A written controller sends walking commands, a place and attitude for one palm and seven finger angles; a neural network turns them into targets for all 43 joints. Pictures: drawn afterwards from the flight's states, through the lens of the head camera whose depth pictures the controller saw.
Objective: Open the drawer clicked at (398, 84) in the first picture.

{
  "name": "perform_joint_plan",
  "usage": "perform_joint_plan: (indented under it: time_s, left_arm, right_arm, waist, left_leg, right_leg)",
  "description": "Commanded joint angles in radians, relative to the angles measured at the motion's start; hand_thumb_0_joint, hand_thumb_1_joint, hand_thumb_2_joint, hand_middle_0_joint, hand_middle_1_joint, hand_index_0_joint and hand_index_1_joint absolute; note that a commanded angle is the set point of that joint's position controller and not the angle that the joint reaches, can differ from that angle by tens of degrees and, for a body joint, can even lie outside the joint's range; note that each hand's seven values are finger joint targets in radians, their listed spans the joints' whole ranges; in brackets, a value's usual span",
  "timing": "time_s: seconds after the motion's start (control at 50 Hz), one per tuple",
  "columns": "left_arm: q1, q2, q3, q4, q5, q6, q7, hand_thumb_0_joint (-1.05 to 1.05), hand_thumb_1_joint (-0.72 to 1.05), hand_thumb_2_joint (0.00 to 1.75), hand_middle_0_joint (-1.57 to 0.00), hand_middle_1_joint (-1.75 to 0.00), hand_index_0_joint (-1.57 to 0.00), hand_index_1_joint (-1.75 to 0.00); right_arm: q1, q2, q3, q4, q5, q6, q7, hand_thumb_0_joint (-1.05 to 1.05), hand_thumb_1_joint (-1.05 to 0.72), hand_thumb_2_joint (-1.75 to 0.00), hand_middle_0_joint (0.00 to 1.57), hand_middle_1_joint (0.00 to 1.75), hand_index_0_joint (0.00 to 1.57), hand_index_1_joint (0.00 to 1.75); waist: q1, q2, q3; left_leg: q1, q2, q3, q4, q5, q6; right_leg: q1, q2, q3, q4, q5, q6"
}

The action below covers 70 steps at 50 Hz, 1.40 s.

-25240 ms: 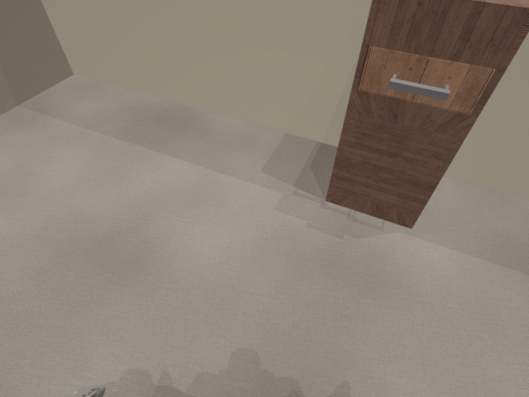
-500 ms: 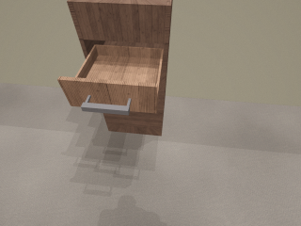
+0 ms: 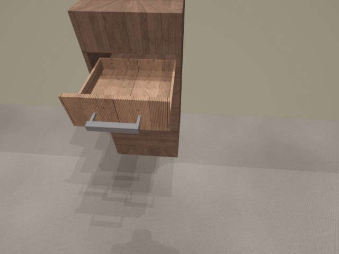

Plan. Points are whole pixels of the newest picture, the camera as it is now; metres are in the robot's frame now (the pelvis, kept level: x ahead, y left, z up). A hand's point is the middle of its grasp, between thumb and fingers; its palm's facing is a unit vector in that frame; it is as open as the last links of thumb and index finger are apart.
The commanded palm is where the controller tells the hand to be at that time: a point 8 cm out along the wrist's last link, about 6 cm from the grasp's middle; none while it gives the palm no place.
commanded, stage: look to check the result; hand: left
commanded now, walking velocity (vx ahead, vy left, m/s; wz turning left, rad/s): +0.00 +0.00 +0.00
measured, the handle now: (114, 122) +0.54 +0.23 -0.06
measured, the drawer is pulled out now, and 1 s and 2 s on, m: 0.30 0.30 0.30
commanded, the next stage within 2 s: stand and wait in 0.58 s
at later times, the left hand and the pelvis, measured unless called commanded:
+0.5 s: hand out of the picture +0.00 +0.15 -0.17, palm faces +0.04 -0.98 -0.20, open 7.3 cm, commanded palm none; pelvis +0.01 -0.01 +0.00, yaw +0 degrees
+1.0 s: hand out of the picture +0.02 +0.16 -0.17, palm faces +0.03 -0.98 -0.22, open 7.3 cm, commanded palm none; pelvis +0.02 -0.02 +0.00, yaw +0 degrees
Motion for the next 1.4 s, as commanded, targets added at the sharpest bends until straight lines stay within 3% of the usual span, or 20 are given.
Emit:
perform_joint_plan:
  time_s: [0.0,0.44,0.7,0.86,0.96,1.12,1.34,1.38]
  left_arm:
    - [0.074,0.103,0.017,-0.01,-0.002,-0.011,0.005,0.0,0.9,0.9,-0.2,-0.3,-0.2,-0.3]
    - [0.075,0.102,0.018,-0.001,-0.001,-0.021,0.011,0.0,0.9,0.9,-0.2,-0.3,-0.2,-0.3]
    - [0.054,0.118,0.024,-0.008,-0.003,-0.02,0.01,0.0,0.9,0.9,-0.2,-0.3,-0.2,-0.3]
    - [0.048,0.124,0.026,-0.01,-0.004,-0.024,0.011,0.0,0.9,0.9,-0.2,-0.3,-0.2,-0.3]
    - [0.042,0.133,0.025,-0.009,-0.005,-0.024,0.011,0.0,0.9,0.9,-0.2,-0.3,-0.2,-0.3]
    - [0.029,0.146,0.026,-0.01,-0.005,-0.022,0.008,0.0,0.9,0.9,-0.2,-0.3,-0.2,-0.3]
    - [0.009,0.172,0.032,-0.021,-0.003,-0.029,0.007,0.0,0.9,0.9,-0.2,-0.3,-0.2,-0.3]
    - [-0.003,0.176,0.031,-0.022,-0.004,-0.028,0.006,0.0,0.9,0.9,-0.2,-0.3,-0.2,-0.3]
  right_arm:
    - [0.093,-0.065,-0.005,-0.014,-0.005,-0.004,-0.006,0.0,-0.9,-0.9,0.2,0.3,0.2,0.3]
    - [0.063,-0.082,-0.009,-0.016,-0.002,-0.007,-0.01,0.0,-0.9,-0.9,0.2,0.3,0.2,0.3]
    - [0.054,-0.09,-0.011,-0.012,-0.006,-0.002,-0.008,0.0,-0.9,-0.9,0.2,0.3,0.2,0.3]
    - [0.049,-0.101,-0.012,-0.016,-0.004,-0.007,-0.013,0.0,-0.9,-0.9,0.2,0.3,0.2,0.3]
    - [0.04,-0.112,-0.013,-0.015,-0.003,-0.009,-0.014,0.0,-0.9,-0.9,0.2,0.3,0.2,0.3]
    - [0.026,-0.122,-0.014,-0.016,-0.005,-0.005,-0.01,0.0,-0.9,-0.9,0.2,0.3,0.2,0.3]
    - [-0.005,-0.154,-0.021,-0.027,-0.003,-0.01,-0.011,0.0,-0.9,-0.9,0.2,0.3,0.2,0.3]
    - [-0.006,-0.157,-0.019,-0.025,-0.004,-0.01,-0.01,0.0,-0.9,-0.9,0.2,0.3,0.2,0.3]
  waist:
    - [0.004,-0.011,0.073]
    - [0.002,-0.013,0.039]
    - [0.001,-0.027,0.058]
    - [0.0,-0.013,0.023]
    - [0.002,-0.018,0.02]
    - [0.002,-0.017,0.048]
    - [0.003,-0.029,0.012]
    - [0.0,-0.007,0.017]
  left_leg:
    - [-0.04,0.084,-0.1,-0.089,-0.039,0.02]
    - [0.012,0.096,-0.09,-0.074,0.04,0.012]
    - [0.0,0.09,-0.081,-0.072,0.025,0.008]
    - [0.022,0.099,-0.08,-0.069,0.073,0.006]
    - [0.031,0.103,-0.082,-0.076,0.084,0.005]
    - [0.02,0.099,-0.082,-0.084,0.045,0.004]
    - [0.051,0.109,-0.086,-0.087,0.081,0.006]
    - [0.039,0.108,-0.088,-0.092,0.072,0.005]
  right_leg:
    - [-0.041,-0.113,0.132,-0.116,-0.101,-0.008]
    - [-0.008,-0.114,0.132,-0.124,0.007,-0.004]
    - [0.003,-0.12,0.139,-0.153,-0.026,0.007]
    - [0.041,-0.121,0.129,-0.131,0.102,0.008]
    - [0.047,-0.12,0.127,-0.127,0.119,0.005]
    - [0.028,-0.12,0.138,-0.151,0.038,0.007]
    - [0.042,-0.119,0.138,-0.138,0.116,0.006]
    - [0.05,-0.121,0.14,-0.141,0.108,0.006]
